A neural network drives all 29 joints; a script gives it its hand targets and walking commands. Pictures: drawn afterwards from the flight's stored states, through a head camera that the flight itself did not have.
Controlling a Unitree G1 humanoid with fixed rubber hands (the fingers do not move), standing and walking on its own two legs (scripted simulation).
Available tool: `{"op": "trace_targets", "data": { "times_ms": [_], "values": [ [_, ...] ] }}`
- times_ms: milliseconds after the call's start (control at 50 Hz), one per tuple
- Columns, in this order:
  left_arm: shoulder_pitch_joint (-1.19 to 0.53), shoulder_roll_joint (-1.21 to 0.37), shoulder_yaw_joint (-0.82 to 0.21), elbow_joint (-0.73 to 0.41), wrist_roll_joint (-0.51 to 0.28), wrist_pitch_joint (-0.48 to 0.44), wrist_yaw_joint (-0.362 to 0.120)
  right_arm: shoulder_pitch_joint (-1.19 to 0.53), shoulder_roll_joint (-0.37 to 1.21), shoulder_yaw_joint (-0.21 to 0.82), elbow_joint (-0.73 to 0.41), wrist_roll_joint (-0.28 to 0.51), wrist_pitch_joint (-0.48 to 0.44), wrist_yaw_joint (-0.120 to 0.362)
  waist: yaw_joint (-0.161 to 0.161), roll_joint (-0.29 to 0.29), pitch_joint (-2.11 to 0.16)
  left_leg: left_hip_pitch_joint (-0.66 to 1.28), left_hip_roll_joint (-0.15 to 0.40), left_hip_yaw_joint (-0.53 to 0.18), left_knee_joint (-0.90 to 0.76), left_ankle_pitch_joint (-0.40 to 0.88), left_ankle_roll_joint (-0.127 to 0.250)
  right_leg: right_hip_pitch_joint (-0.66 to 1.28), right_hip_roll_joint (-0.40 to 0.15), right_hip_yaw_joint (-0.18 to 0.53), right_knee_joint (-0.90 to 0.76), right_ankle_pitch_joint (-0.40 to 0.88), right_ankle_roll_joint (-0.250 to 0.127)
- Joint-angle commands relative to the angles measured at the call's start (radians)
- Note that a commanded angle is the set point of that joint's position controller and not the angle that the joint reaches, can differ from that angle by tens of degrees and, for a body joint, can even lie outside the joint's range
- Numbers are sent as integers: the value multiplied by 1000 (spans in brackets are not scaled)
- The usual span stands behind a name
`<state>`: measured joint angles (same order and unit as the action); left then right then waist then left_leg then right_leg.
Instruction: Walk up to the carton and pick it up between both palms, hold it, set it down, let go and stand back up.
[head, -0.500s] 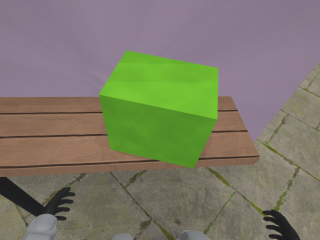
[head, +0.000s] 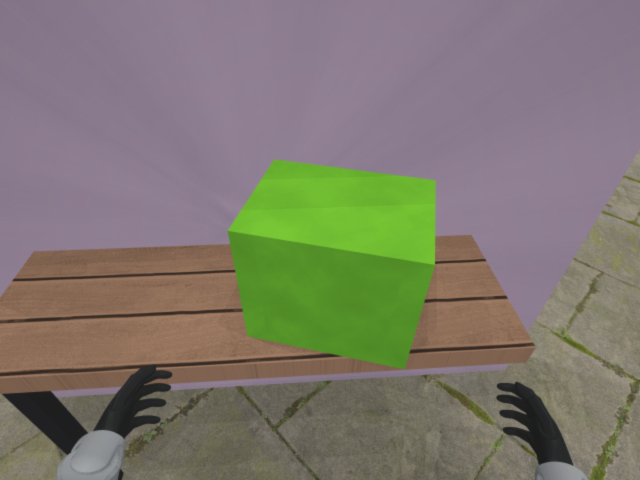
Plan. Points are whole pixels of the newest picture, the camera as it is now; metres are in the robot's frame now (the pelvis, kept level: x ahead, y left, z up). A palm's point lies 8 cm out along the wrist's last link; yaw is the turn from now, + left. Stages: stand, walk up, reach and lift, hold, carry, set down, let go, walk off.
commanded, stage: reach and lift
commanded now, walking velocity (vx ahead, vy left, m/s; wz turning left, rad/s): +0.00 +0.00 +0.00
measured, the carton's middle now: (337, 261) +0.47 -0.01 +0.01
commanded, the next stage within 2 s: none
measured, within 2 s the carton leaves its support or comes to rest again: neither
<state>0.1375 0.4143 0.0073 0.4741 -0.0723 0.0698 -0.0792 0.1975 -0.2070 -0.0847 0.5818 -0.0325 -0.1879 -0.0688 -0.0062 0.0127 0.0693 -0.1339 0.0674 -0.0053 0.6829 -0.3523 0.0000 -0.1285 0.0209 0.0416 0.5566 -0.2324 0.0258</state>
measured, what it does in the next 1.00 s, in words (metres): stands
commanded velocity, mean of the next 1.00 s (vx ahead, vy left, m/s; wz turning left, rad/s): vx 0.00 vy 0.00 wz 0.00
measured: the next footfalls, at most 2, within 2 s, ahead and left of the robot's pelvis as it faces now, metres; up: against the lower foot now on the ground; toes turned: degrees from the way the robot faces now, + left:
none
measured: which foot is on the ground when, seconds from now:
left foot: down 0.00-1.00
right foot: down 0.00-1.00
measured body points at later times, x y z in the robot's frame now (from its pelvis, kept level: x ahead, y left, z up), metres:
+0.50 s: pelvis +0.04 +0.00 +0.01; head +0.04 +0.03 +0.46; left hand +0.26 +0.26 -0.01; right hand +0.24 -0.22 +0.01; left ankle +0.03 +0.12 -0.72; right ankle +0.06 -0.15 -0.72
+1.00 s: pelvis +0.05 +0.01 +0.01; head +0.02 +0.04 +0.46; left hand +0.30 +0.27 +0.03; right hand +0.25 -0.20 +0.02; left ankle +0.03 +0.12 -0.72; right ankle +0.06 -0.15 -0.72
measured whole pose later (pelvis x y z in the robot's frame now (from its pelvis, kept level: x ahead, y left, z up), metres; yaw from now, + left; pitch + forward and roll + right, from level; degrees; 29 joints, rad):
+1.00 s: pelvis +0.05 +0.01 +0.01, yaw +0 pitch -6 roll -3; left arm 0.10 0.42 0.01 0.30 -0.32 -0.01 -0.10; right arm 0.25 -0.09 -0.03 0.23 0.13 -0.06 -0.18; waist -0.01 0.00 0.04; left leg -0.13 0.05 0.00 0.58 -0.35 -0.01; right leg -0.10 0.00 0.04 0.42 -0.22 0.04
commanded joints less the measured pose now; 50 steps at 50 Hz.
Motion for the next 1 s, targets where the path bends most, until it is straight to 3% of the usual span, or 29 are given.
{"op": "trace_targets", "data": {
  "times_ms": [0,60,80,100,160,200,220,240,340,360,380,400,480,500,520,560,600,620,640,740,760,800,820,840,860,880,920,960,980],
  "values": [
    [-176,136,47,-117,-130,-89,-15,-94,28,-6,-389,83,11,-55,56,-21,56,-293,-63,124,-386,-138,66,203,2,-21,-169,-218,-53],
    [-250,186,56,-154,-181,-100,-29,-119,70,47,-493,102,44,-77,93,-60,71,-142,-87,120,-362,-125,70,30,-32,-17,-238,-312,-61],
    [-244,206,55,-165,-172,-111,-26,-81,62,53,-449,115,59,-76,71,-17,54,-152,-69,103,-373,-149,68,40,-30,-21,-211,-300,-71],
    [-210,209,59,-143,-166,-107,-32,-60,83,64,-428,117,72,-85,90,-5,68,-138,-79,115,-350,-110,60,33,-50,7,-227,-307,-73],
    [-184,256,86,-229,-193,-152,-40,7,111,102,-501,155,81,-111,90,29,49,-105,-73,118,-350,-43,40,63,-49,-1,-231,-198,-58],
    [-196,254,81,-282,-214,-196,-42,-6,137,129,-585,158,51,-118,91,-1,-49,-68,-84,121,-311,2,27,52,-52,0,-227,-176,-52],
    [-166,290,117,-311,-202,-216,-40,47,143,145,-619,172,44,-128,112,-5,-51,-70,-97,131,-312,20,37,67,-57,8,-218,-131,-34],
    [-136,253,82,-304,-218,-229,-36,34,122,135,-589,184,35,-127,89,34,-80,-54,-86,109,-300,47,9,54,-63,-6,-203,-89,-42],
    [-17,260,100,-346,-227,-293,-60,134,129,172,-600,215,-24,-147,102,14,-83,40,-94,88,-276,208,-21,53,-59,-8,-200,83,-21],
    [-61,276,90,-369,-234,-297,-63,100,126,162,-630,207,-40,-151,85,7,-126,43,-89,83,-271,220,-21,59,-62,-10,-199,132,-12],
    [37,239,102,-333,-224,-302,-72,179,127,193,-586,228,-57,-152,102,-4,-100,45,-104,76,-264,325,-34,87,-75,-9,-182,293,-4],
    [32,223,97,-322,-208,-299,-81,170,104,175,-558,235,-73,-153,82,24,-123,77,-97,58,-258,367,-60,104,-51,-18,-162,329,-13],
    [21,234,80,-375,-213,-308,-77,127,63,141,-560,254,-106,-138,103,89,-144,117,-95,51,-254,458,-81,67,-43,-16,-196,266,-39],
    [-28,246,82,-402,-219,-314,-71,102,73,139,-531,253,-110,-143,77,104,-152,139,-80,38,-240,460,-83,59,-45,-12,-194,279,-41],
    [-36,231,79,-402,-232,-308,-73,94,61,132,-569,246,-117,-144,81,89,-160,108,-88,43,-239,479,-90,87,-24,-29,-180,296,-45],
    [-6,240,68,-437,-235,-313,-58,98,35,110,-531,262,-118,-127,91,140,-192,162,-77,16,-229,579,-104,66,-16,-28,-183,291,-50],
    [-50,232,69,-437,-253,-307,-56,59,17,105,-536,263,-109,-119,84,133,-154,155,-73,18,-238,592,-115,65,0,-35,-202,260,-61],
    [-59,230,37,-504,-254,-305,-47,30,5,73,-551,286,-111,-115,59,167,-188,173,-63,9,-231,602,-120,45,2,-35,-206,235,-74],
    [-49,222,50,-485,-245,-297,-37,42,-13,73,-536,298,-109,-106,79,193,-172,155,-64,11,-225,658,-139,27,8,-37,-198,231,-84],
    [-69,212,38,-429,-279,-237,-37,-26,-22,26,-603,281,-55,-111,54,111,-147,107,-75,24,-259,513,-105,89,0,-23,-218,237,-69],
    [-152,247,41,-458,-267,-232,-32,-90,-13,38,-589,277,-34,-113,49,165,-146,104,-73,18,-265,481,-97,80,-9,-18,-218,194,-76],
    [-209,230,26,-392,-270,-187,-30,-156,-47,-15,-561,268,18,-103,26,171,-88,49,-70,20,-302,382,-99,65,-6,-22,-234,135,-76],
    [-228,243,37,-370,-282,-174,-30,-181,-24,13,-586,276,40,-103,37,135,-82,25,-68,22,-315,293,-82,83,-11,-5,-243,76,-74],
    [-219,233,14,-396,-292,-155,-23,-169,-48,-21,-617,265,59,-106,18,133,-89,30,-57,24,-329,308,-79,107,-11,-14,-232,125,-79],
    [-280,241,29,-475,-290,-144,-16,-241,-61,-13,-676,288,72,-106,49,164,-104,-13,-59,29,-333,309,-81,128,-7,-14,-227,110,-76],
    [-273,244,27,-444,-296,-132,-15,-216,-53,-20,-664,283,92,-108,16,143,-82,-8,-65,34,-332,280,-76,128,-15,-5,-237,133,-70],
    [-315,269,31,-463,-311,-113,-5,-266,-60,-47,-757,264,104,-109,34,102,-104,-16,-69,41,-333,255,-63,101,-16,-13,-222,119,-65],
    [-387,245,21,-471,-336,-102,8,-312,-74,-82,-741,252,138,-102,-3,103,-123,-61,-59,31,-341,192,-65,117,-6,-14,-212,79,-67],
    [-374,252,15,-408,-347,-92,7,-312,-81,-82,-761,245,151,-103,-6,51,-117,-63,-50,25,-348,173,-49,126,-12,-18,-214,91,-55]
  ]
}}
